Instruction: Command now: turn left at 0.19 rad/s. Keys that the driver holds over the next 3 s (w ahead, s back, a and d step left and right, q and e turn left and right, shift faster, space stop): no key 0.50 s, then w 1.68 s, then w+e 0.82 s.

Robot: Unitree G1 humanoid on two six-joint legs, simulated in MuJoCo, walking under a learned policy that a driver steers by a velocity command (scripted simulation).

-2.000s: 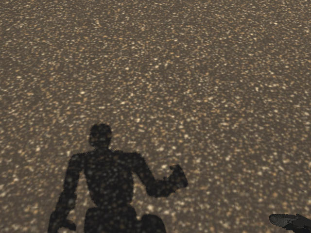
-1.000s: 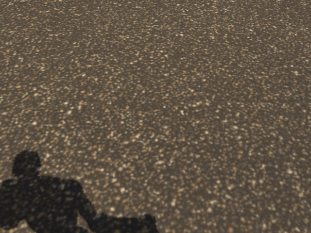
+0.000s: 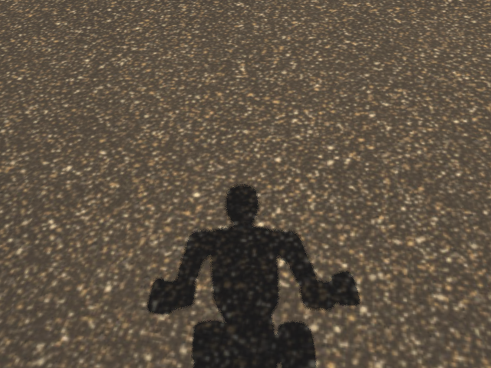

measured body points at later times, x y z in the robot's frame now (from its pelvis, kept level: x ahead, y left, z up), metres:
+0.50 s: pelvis +0.00 +0.04 +0.00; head +0.00 +0.04 +0.45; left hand +0.10 +0.31 -0.13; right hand +0.14 -0.21 -0.11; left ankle -0.02 +0.15 -0.74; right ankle +0.00 -0.12 -0.74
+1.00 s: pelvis +0.12 +0.00 +0.01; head +0.14 -0.03 +0.46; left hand +0.08 +0.26 -0.12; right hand +0.30 -0.26 -0.09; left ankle +0.22 +0.17 -0.67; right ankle +0.02 -0.09 -0.74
